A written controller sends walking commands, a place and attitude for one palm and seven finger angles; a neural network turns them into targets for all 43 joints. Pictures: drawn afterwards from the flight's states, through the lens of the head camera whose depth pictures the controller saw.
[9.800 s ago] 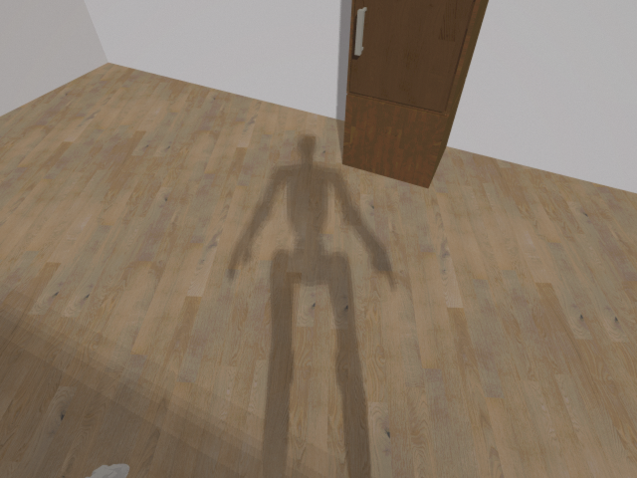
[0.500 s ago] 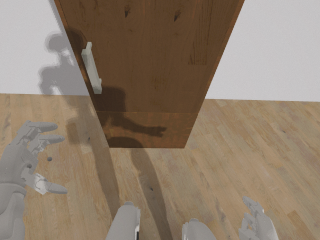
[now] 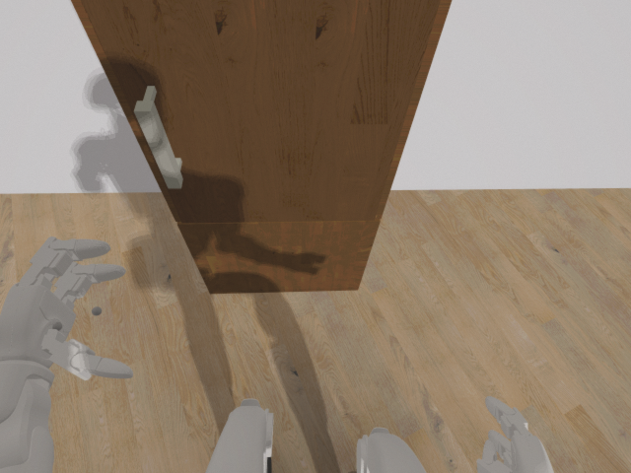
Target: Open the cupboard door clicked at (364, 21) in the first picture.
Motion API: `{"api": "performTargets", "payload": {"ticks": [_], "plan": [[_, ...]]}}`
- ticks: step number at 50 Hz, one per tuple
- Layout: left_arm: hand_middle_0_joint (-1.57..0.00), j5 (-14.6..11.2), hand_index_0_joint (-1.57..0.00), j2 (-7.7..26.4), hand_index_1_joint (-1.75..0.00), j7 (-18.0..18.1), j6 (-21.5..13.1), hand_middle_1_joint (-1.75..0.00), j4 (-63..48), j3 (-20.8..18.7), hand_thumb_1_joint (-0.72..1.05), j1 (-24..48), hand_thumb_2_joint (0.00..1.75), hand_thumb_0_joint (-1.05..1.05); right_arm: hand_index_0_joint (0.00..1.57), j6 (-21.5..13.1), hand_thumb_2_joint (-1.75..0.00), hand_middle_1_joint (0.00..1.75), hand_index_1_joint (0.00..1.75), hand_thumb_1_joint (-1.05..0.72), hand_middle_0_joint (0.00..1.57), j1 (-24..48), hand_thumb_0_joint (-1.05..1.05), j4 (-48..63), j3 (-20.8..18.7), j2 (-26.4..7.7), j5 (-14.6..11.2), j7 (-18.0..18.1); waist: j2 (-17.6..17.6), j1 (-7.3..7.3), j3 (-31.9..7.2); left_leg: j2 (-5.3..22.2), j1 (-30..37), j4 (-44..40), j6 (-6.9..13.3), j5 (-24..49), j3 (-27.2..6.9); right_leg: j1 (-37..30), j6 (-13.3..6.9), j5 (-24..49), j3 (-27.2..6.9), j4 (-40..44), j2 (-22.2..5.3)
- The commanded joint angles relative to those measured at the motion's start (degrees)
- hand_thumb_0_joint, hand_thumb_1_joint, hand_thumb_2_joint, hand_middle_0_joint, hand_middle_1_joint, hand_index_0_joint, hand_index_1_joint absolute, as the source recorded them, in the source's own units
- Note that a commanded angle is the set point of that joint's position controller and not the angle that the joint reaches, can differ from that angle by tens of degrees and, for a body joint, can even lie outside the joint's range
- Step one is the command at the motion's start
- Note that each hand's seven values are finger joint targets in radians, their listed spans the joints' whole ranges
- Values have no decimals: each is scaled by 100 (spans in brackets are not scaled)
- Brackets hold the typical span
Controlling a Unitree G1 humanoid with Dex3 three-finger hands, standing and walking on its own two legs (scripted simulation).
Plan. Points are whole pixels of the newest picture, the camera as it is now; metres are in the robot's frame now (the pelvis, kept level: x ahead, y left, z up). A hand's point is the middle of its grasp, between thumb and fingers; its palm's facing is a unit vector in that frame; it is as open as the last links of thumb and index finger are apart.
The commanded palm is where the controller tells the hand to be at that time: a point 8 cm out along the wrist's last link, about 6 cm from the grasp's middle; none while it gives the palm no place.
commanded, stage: raise the hand with hooked fingers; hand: left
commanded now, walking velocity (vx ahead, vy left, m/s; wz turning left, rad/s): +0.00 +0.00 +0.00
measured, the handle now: (163, 140) +0.57 +0.28 +0.03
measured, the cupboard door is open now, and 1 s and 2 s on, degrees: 0 0 0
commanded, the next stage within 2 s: move the hooked fingers beside the handle in 0.04 s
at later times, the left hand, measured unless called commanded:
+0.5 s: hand (105, 273) +0.33 +0.28 +0.04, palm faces +0.10 -0.99 -0.04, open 13.9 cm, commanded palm +0.31 +0.33 +0.04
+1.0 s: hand (106, 230) +0.40 +0.30 +0.03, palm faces +0.11 -0.99 -0.02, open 14.0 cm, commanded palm +0.38 +0.34 +0.04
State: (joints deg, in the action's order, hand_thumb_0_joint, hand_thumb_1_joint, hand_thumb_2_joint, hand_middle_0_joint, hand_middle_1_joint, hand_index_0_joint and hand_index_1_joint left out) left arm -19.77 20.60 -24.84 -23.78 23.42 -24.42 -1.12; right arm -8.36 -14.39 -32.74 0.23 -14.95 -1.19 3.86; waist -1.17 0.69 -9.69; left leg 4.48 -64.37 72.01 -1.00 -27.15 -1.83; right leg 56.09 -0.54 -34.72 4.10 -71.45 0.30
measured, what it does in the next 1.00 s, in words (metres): stands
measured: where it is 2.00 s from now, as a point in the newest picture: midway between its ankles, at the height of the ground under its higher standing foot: outside the picture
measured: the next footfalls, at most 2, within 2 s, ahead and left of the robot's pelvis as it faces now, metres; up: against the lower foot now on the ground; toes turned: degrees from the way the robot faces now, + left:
none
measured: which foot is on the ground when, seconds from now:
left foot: down 0.00-1.00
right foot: down 0.00-1.00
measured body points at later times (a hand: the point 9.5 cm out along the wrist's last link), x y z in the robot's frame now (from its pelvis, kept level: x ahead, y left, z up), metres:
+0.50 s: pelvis +0.00 +0.00 +0.00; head +0.10 +0.02 +0.44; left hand +0.32 +0.33 +0.04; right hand +0.15 -0.26 -0.10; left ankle +0.06 +0.13 -0.63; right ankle +0.00 -0.12 -0.63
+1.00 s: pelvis -0.01 +0.01 -0.01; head +0.11 +0.04 +0.42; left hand +0.39 +0.36 +0.04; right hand +0.09 -0.26 -0.12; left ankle +0.06 +0.13 -0.63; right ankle +0.00 -0.12 -0.63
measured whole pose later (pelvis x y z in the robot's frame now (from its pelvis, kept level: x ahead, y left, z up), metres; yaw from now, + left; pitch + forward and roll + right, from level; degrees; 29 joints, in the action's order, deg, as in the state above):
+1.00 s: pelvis -0.01 +0.01 -0.01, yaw -2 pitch +23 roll -4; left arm -13.3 30.3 -26.7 -24.6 51.6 -31.5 28.0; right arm -3.6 -16.4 -36.0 0.8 -15.8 -0.6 3.6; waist -0.7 3.8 -9.6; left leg 5.1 -71.3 75.4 -0.1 -27.6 -1.3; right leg 63.1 0.3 -34.3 3.2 -74.1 0.9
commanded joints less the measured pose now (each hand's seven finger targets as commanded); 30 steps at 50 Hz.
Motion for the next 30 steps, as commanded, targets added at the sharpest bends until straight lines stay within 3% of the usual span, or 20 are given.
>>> {"api": "performTargets", "payload": {"ticks": [1, 2, 4, 7, 10, 15, 17, 19, 21, 23, 26, 30], "plan": [[-30, -138, -30, 1436, -120, 14, -338, -120, -1139, -560, -50, 778, 30, 0, 20, -278, -90, 30, 30, -90, 20, -36, 0, 748, -340, -891, -38, 105, -341, -49, -1655, -281, 1865, -883, 271, 992, 62, -405, -44, 1272, -301, 1219, 210], [-30, -147, -30, 1405, -120, 12, -332, -120, -1146, -536, -50, 790, 30, 0, 20, -271, -90, 30, 30, -90, 20, -25, 0, 759, -331, -881, -36, 98, -429, -61, -1659, -291, 1844, -893, 264, 967, 64, -416, -46, 1242, -288, 1211, 201], [-30, -160, -30, 1359, -120, 9, -312, -120, -1105, -533, -50, 773, 30, 0, 20, -262, -90, 30, 30, -90, 20, -32, 0, 761, -343, -882, -44, 105, -227, -39, -1664, -285, 1802, -851, 277, 979, 76, -441, -22, 1281, -311, 1228, 206], [-30, -153, -30, 1341, -120, -17, -301, -120, -1085, -495, -50, 836, 30, 0, 20, -258, -90, 30, 30, -90, 20, -28, 0, 769, -331, -879, -39, 104, -329, -28, -1626, -289, 1820, -843, 270, 1027, 78, -410, -34, 1359, -294, 1195, 207], [-30, -99, -30, 1466, -120, 12, -337, -120, -948, -493, -50, 1513, 30, 0, 20, -256, -90, 30, 30, -90, 20, -80, 0, 666, -305, -902, -25, 144, -316, 93, -1545, -268, 1752, -756, 282, 1000, 34, -248, -51, 1326, -278, 1123, 235], [-30, -18, -30, 1402, -120, -55, -358, -120, -822, -328, -50, 1826, 30, 0, 20, -281, -90, 30, 30, -90, 20, -111, 0, 613, -332, -928, -26, 165, -571, 50, -1918, -257, 2143, -787, 268, 1178, -5, -141, -91, 1462, -238, 1066, 231], [-30, 23, -30, 1587, -120, -47, -282, -120, -593, -512, -50, 1721, 30, 0, 20, -234, -90, 30, 30, -90, 20, -129, 0, 574, -336, -944, -18, 144, -504, -20, -1973, -247, 2124, -812, 243, 1297, -1, -236, -83, 1597, -208, 1036, 208], [-30, 31, -30, 1707, -120, -24, -198, -120, -347, -628, -50, 1906, 30, 0, 20, -167, -90, 30, 30, -90, 20, -131, 0, 560, -322, -947, -29, 129, -291, 2, -1871, -256, 1880, -775, 270, 1215, 44, -330, -53, 1578, -257, 1076, 208], [-30, 67, -30, 1893, -120, -10, -178, -120, -116, -776, -50, 2170, 30, 0, 20, -114, -90, 30, 30, -90, 20, -143, 0, 558, -301, -949, -27, 138, -376, -17, -1819, -250, 1777, -754, 259, 1161, 60, -294, -65, 1519, -280, 1048, 209], [-30, 70, -30, 1869, -120, 6, -203, -120, -19, -762, -50, 2406, 30, 0, 20, -71, -90, 30, 30, -90, 20, -157, 0, 553, -308, -949, -31, 129, -386, 10, -1827, -252, 1805, -770, 260, 1108, 63, -260, -58, 1451, -277, 1070, 213], [-30, 120, -30, 2031, -120, -33, -319, -120, 79, -852, -50, 2592, 30, 0, 20, -31, -90, 30, 30, -90, 20, -224, 0, 514, -313, -958, -17, 122, -461, -1, -2059, -235, 1903, -725, 259, 1319, 54, -302, -76, 1661, -285, 987, 227], [-30, 141, -30, 1974, -120, -154, -333, -120, 480, -720, -50, 3008, 30, 0, 20, 18, -90, 30, 30, -90, 20, -328, 0, 440, -322, -996, -33, 113, -428, 138, -1933, -226, 1845, -680, 280, 1161, 33, -56, -76, 1487, -265, 994, 258]]}}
